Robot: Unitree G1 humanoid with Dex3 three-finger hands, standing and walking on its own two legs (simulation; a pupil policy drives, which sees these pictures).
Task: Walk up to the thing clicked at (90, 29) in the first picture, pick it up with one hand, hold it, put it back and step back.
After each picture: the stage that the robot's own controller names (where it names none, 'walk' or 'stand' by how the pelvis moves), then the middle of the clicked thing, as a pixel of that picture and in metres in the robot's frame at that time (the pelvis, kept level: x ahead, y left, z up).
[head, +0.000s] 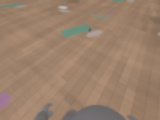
stand; (89, 29) +2.23 +0.04 -0.72
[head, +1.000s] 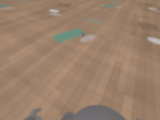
walk; (83, 34) +2.10 +0.14 -0.72
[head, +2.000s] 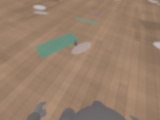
walk; (75, 43) +1.43 +0.24 -0.72
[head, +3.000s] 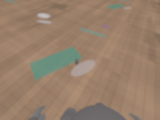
walk; (76, 61) +0.97 +0.19 -0.72
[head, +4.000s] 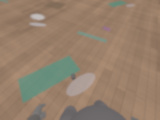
walk; (73, 76) +0.61 +0.19 -0.71
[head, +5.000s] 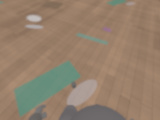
stand; (73, 85) +0.46 +0.16 -0.71
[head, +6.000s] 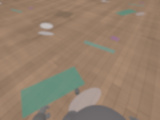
stand; (77, 91) +0.44 +0.15 -0.72
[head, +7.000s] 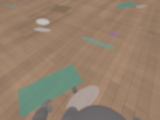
stand; (74, 90) +0.41 +0.18 -0.71
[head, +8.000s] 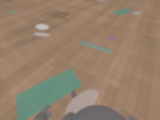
stand; (73, 94) +0.40 +0.19 -0.72
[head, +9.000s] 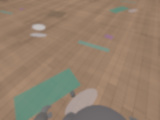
stand; (72, 94) +0.39 +0.21 -0.72
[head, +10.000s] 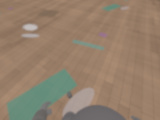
stand; (69, 95) +0.36 +0.24 -0.72
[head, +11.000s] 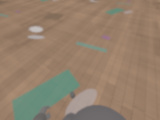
stand; (72, 95) +0.39 +0.20 -0.72
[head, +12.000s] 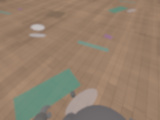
stand; (72, 94) +0.39 +0.20 -0.72
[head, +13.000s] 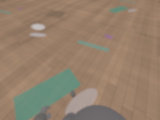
stand; (73, 94) +0.39 +0.20 -0.72
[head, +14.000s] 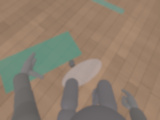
go down; (71, 63) +0.47 +0.16 -0.47
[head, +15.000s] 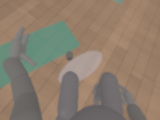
go down; (69, 56) +0.51 +0.16 -0.34
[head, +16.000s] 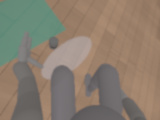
close in; (53, 43) +0.51 +0.19 -0.26
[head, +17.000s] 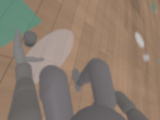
close; (29, 39) +0.50 +0.22 -0.24
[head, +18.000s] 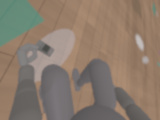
close; (44, 48) +0.45 +0.14 -0.27
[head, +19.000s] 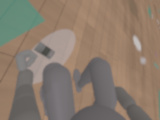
lift; (44, 50) +0.44 +0.13 -0.25
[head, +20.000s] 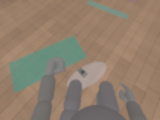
lift; (82, 72) +0.43 +0.06 -0.49
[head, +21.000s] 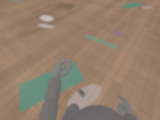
go down; (81, 92) +0.38 +0.06 -0.69
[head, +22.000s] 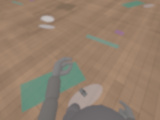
stand; (83, 92) +0.39 +0.06 -0.69
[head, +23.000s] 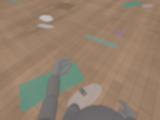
stand; (82, 91) +0.40 +0.05 -0.69
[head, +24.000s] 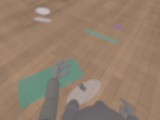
stand; (82, 87) +0.40 +0.05 -0.68
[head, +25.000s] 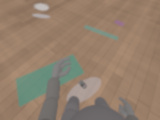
stand; (82, 84) +0.41 +0.04 -0.65
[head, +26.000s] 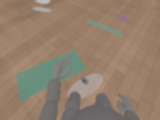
stand; (84, 80) +0.43 +0.03 -0.62
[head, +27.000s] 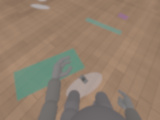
stand; (83, 79) +0.44 +0.03 -0.60
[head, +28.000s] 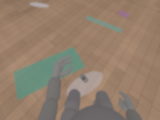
stand; (83, 78) +0.43 +0.03 -0.60
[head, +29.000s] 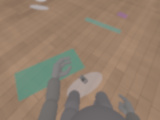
close; (83, 79) +0.43 +0.03 -0.61
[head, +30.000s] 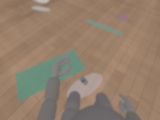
stand; (83, 80) +0.42 +0.03 -0.61
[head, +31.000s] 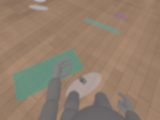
close; (82, 80) +0.42 +0.04 -0.61
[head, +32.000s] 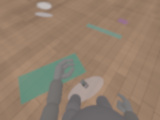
close; (84, 83) +0.41 +0.04 -0.63
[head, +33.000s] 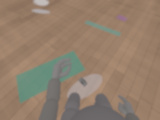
close; (83, 81) +0.42 +0.05 -0.63
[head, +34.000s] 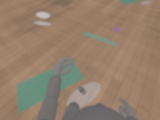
stand; (81, 90) +0.39 +0.05 -0.68
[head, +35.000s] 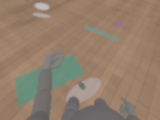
stand; (81, 85) +0.40 +0.04 -0.66
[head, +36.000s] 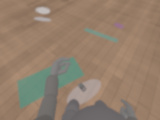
stand; (82, 87) +0.40 +0.05 -0.68
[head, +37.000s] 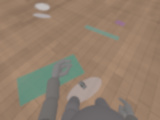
stand; (82, 84) +0.40 +0.05 -0.66
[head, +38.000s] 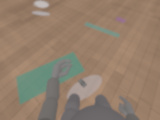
close; (82, 83) +0.41 +0.05 -0.64
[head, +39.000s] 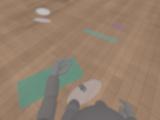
close; (82, 87) +0.40 +0.05 -0.67
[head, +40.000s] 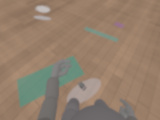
stand; (82, 86) +0.40 +0.05 -0.67
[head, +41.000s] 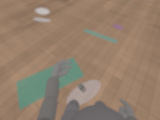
close; (81, 87) +0.39 +0.05 -0.68
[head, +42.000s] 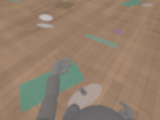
stand; (83, 91) +0.39 +0.05 -0.69
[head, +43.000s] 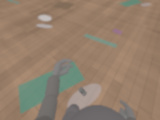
close; (82, 91) +0.39 +0.05 -0.69
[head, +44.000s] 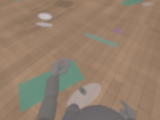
close; (82, 90) +0.39 +0.05 -0.70
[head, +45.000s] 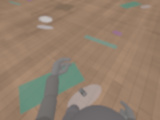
close; (82, 92) +0.40 +0.05 -0.69
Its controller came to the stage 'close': yes
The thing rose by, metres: 0.01
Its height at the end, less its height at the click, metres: -0.02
